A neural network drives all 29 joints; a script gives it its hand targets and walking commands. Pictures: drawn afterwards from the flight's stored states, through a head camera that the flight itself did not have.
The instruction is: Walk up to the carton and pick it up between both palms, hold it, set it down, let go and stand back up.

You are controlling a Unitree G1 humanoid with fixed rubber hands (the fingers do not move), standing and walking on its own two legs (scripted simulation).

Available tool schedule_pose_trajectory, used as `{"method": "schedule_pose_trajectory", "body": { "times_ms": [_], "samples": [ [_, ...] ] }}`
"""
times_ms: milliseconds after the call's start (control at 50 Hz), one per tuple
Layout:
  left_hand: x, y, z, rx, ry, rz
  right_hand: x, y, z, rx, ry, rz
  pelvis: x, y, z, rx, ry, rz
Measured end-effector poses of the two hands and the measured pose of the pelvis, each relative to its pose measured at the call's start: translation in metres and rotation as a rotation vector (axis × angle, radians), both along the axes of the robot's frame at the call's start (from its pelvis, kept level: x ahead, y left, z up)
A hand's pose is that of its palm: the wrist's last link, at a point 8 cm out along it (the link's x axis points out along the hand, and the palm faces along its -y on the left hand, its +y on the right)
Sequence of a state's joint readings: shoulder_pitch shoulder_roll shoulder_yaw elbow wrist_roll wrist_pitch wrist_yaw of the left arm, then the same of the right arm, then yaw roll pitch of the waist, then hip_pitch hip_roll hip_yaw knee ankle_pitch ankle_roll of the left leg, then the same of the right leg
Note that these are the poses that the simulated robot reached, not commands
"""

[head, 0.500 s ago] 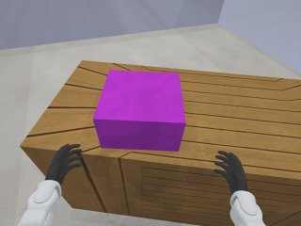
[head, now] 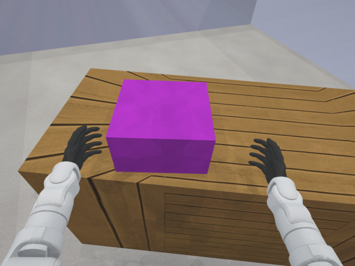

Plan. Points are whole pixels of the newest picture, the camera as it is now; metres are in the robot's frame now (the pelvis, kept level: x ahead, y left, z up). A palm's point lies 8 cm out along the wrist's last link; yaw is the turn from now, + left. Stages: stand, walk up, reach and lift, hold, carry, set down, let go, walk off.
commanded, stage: reach and lift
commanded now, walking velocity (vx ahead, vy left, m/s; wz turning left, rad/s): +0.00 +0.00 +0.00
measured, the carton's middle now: (163, 124) +0.54 +0.08 -0.01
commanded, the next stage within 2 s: none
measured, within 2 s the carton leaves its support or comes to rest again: neither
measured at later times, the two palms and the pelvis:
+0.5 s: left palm (80, 125) +0.40 +0.27 +0.10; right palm (273, 135) +0.42 -0.20 +0.10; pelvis +0.00 +0.00 +0.00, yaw +0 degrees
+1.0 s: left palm (83, 102) +0.45 +0.27 +0.13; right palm (276, 106) +0.47 -0.21 +0.14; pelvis +0.00 -0.01 -0.01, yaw +1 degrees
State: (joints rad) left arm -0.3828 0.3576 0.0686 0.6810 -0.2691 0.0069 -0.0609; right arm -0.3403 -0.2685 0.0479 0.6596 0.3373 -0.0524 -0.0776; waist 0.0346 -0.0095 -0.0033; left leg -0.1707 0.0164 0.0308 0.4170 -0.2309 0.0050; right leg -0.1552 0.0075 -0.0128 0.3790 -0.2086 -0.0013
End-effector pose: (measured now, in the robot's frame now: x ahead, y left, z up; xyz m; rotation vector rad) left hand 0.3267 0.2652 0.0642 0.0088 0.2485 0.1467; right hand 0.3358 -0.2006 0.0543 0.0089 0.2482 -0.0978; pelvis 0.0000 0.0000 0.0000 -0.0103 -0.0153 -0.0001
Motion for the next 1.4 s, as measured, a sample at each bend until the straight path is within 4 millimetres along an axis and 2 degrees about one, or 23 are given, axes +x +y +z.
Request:
{"method": "schedule_pose_trajectory", "body": {
  "times_ms": [400,660,980,1200,1300,1400],
  "samples": [
    [0.059,0.004,0.029,0.019,0.004,-0.006,0.067,-0.002,0.035,-0.023,0.008,0.006,0.004,-0.003,-0.001,-0.010,0.103,0.006],
    [0.093,0.004,0.047,0.041,0.000,-0.001,0.103,-0.004,0.058,-0.041,0.005,0.004,0.004,-0.004,-0.004,-0.014,0.205,0.005],
    [0.123,0.008,0.066,0.061,-0.016,0.045,0.136,-0.007,0.087,-0.053,-0.016,-0.007,-0.003,-0.009,-0.012,-0.015,0.345,0.016],
    [0.140,0.002,0.075,0.054,-0.021,0.043,0.150,-0.012,0.108,-0.059,-0.028,-0.017,-0.005,-0.013,-0.015,-0.011,0.401,0.017],
    [0.148,0.001,0.074,0.055,-0.020,0.049,0.156,-0.013,0.108,-0.070,-0.018,-0.017,-0.004,-0.015,-0.016,-0.009,0.420,0.017],
    [0.149,0.002,0.059,0.067,-0.002,0.045,0.160,-0.011,0.092,-0.080,-0.002,-0.011,-0.002,-0.016,-0.017,-0.008,0.438,0.019]
  ]
}}
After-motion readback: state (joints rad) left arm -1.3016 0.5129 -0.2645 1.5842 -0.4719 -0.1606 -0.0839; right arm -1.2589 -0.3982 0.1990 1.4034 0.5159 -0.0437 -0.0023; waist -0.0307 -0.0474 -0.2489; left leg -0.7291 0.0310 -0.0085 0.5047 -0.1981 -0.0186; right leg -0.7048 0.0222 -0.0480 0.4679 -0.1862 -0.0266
